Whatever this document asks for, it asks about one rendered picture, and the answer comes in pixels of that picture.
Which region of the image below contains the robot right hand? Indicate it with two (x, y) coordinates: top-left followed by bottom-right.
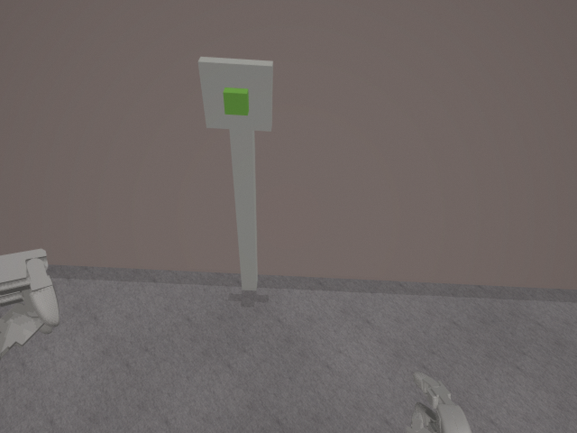
(407, 371), (472, 433)

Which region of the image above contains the button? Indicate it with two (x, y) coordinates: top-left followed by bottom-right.
(223, 88), (249, 115)

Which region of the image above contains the robot left hand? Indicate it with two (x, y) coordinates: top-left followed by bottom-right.
(0, 249), (60, 360)

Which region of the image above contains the panel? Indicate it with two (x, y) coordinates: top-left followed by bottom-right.
(198, 57), (273, 290)

